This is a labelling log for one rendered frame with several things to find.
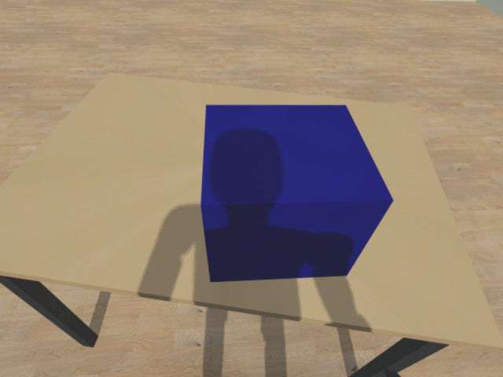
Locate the table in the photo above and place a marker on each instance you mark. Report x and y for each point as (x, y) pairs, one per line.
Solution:
(111, 201)

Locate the carton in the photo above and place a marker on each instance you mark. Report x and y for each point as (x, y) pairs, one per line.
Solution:
(288, 191)

